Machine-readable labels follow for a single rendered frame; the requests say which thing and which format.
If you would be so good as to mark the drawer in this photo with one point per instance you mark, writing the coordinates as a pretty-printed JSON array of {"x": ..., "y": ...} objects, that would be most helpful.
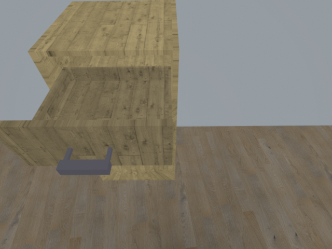
[{"x": 89, "y": 109}]

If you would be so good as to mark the cabinet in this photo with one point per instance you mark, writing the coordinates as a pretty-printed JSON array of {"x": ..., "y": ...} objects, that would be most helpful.
[{"x": 114, "y": 34}]

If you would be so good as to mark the handle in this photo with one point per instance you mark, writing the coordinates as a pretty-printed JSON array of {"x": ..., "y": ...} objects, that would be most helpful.
[{"x": 85, "y": 167}]

